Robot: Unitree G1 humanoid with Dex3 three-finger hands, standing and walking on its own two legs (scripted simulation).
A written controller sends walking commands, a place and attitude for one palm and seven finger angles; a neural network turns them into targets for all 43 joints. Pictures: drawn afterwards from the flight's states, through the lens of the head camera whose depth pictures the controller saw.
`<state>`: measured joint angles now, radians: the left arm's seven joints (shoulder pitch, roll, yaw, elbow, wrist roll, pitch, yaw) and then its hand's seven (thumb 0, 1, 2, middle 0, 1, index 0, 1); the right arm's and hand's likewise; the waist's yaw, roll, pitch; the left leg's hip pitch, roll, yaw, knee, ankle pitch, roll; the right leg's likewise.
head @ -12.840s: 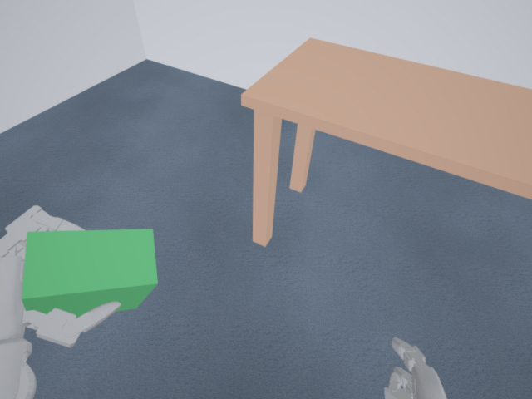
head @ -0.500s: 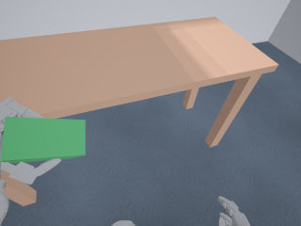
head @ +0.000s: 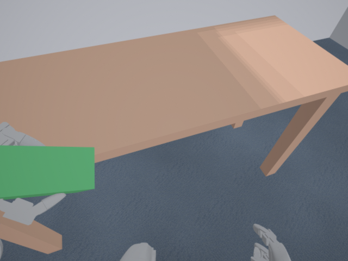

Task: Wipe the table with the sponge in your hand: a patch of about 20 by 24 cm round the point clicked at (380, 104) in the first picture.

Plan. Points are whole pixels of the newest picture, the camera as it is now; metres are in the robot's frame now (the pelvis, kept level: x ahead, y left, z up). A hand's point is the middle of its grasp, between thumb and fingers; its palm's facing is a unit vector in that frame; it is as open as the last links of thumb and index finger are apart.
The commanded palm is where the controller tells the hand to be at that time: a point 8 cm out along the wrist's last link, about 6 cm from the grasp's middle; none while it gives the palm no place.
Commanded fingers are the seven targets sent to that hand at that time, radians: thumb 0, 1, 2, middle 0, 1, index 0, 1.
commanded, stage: shuffle to correct the standing spot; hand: left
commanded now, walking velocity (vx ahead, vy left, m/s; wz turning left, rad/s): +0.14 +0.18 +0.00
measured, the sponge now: (59, 173) +0.23 +0.21 +0.16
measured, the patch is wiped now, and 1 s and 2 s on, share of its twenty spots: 0.00 0.00 0.00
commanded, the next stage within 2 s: come to a stop and stand still in 0.48 s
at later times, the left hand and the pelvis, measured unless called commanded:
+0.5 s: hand (5, 121) +0.31 +0.33 +0.18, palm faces +0.42 -0.77 -0.48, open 10.4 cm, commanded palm +0.26 +0.36 +0.19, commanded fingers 0.00 0.10 1.30 -1.20 -1.60 -1.20 -1.60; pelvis +0.10 +0.08 +0.01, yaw +0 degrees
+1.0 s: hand out of the picture +0.34 +0.37 +0.19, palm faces +0.38 -0.82 -0.42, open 10.4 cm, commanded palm +0.29 +0.40 +0.19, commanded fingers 0.00 0.10 1.30 -1.20 -1.60 -1.20 -1.60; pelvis +0.13 +0.13 +0.01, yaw -2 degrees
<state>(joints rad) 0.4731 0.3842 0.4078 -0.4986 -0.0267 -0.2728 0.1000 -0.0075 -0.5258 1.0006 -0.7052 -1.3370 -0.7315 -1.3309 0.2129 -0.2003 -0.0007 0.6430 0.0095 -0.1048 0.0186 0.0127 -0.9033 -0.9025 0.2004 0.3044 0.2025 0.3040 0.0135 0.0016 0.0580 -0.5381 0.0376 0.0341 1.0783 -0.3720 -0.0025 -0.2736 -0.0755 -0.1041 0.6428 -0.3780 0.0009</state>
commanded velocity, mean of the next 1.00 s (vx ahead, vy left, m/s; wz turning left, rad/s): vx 0.03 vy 0.03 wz -0.01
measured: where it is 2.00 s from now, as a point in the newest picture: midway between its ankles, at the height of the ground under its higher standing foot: outside the picture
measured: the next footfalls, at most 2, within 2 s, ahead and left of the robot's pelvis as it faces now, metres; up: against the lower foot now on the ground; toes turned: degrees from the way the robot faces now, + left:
left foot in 0.10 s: +0.12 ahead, +0.19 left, +0.00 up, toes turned +5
right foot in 0.32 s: +0.12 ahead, -0.03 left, +0.00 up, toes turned -8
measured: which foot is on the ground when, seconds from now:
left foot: up 0.00-0.08, down 0.10-0.34, up 0.36-0.60, down 0.62-1.00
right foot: down 0.00-0.12, up 0.14-0.30, down 0.32-0.64, up 0.66-0.92, down 0.94-1.00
